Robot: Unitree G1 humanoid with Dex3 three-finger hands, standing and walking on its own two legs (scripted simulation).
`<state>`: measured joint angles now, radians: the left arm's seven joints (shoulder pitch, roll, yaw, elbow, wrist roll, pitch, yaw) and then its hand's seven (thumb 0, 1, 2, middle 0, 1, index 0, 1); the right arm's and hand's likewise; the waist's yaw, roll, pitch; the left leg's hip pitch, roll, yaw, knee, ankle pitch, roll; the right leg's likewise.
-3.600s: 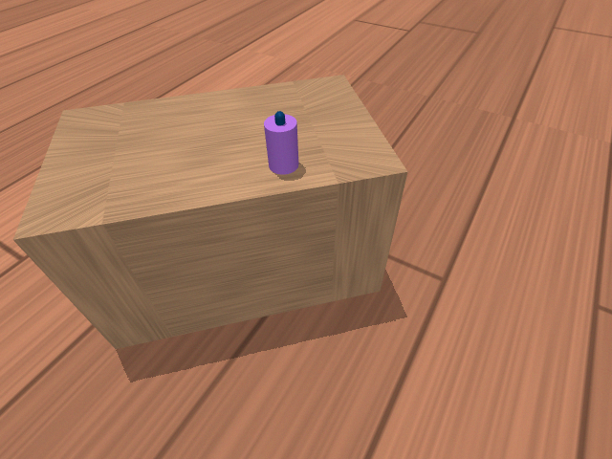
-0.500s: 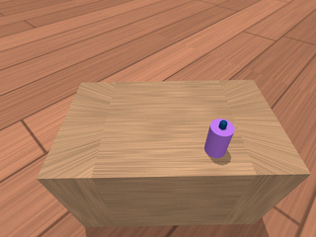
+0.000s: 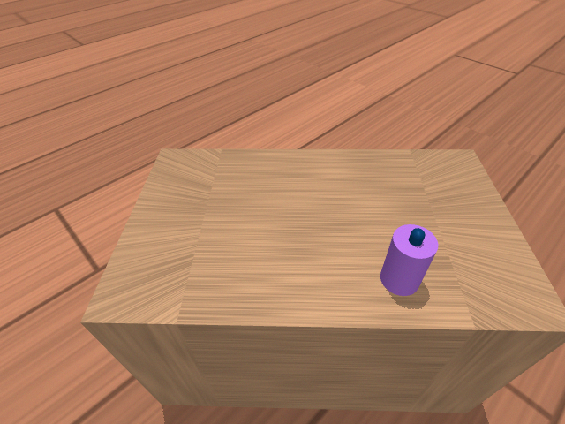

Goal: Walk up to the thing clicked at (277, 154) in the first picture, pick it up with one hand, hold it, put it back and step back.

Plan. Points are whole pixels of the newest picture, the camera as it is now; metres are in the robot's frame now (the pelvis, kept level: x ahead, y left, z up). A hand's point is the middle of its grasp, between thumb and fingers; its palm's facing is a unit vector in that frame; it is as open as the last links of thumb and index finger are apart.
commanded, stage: walk up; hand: right
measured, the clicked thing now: (408, 256) +0.47 -0.22 -0.10
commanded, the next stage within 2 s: stand in 0.58 s
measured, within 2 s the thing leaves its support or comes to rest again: neither
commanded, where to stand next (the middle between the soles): +0.04 +0.00 m, yaw -1 degrees
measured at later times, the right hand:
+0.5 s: hand out of the picture +0.09 -0.25 -0.16, palm faces +0.00 +0.94 -0.34, open 7.3 cm
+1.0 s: hand out of the picture +0.09 -0.25 -0.15, palm faces -0.01 +0.94 -0.34, open 7.3 cm
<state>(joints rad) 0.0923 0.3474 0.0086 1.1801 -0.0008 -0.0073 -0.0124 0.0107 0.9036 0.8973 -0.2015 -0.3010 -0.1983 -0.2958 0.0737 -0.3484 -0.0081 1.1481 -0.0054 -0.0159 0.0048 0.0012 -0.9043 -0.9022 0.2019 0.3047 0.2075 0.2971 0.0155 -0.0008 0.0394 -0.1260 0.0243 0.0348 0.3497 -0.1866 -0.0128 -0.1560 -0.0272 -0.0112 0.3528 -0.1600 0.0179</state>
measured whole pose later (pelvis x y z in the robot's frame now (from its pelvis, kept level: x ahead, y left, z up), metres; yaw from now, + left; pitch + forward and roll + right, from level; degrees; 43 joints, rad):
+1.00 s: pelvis +0.01 +0.00 +0.00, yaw +0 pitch -2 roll +0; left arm 0.10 0.35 0.00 1.14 0.01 -0.01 0.00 0.01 0.90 0.90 -0.20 -0.30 -0.20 -0.30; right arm 0.10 -0.35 -0.01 1.14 -0.01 0.00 0.00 0.00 -0.90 -0.90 0.20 0.30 0.21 0.30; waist 0.00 0.00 0.04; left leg -0.08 0.03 0.03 0.30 -0.18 -0.02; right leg -0.12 -0.03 -0.02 0.32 -0.16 0.02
